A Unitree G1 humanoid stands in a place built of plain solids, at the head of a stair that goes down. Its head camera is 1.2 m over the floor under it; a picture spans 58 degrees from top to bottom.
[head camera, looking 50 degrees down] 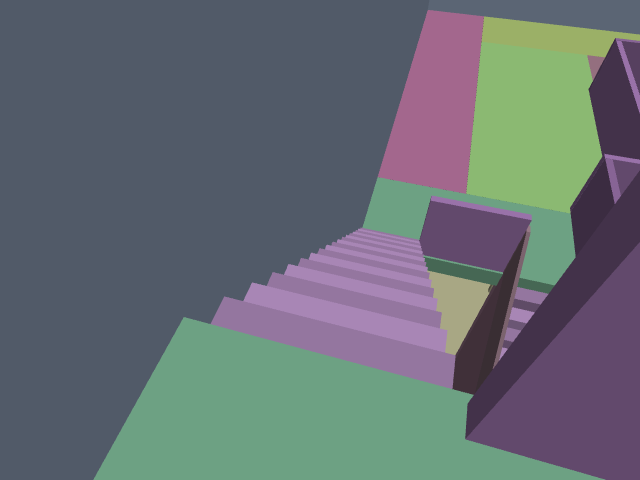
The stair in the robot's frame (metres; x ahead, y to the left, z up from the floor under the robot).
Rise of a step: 0.21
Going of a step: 0.22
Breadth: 0.88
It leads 16 degrees to the right of straight ahead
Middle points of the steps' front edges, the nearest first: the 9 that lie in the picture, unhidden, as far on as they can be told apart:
0.57 0.01 0.00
0.78 -0.05 -0.21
0.99 -0.11 -0.42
1.21 -0.17 -0.64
1.42 -0.23 -0.85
1.63 -0.30 -1.06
1.84 -0.36 -1.28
2.05 -0.42 -1.49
2.26 -0.48 -1.70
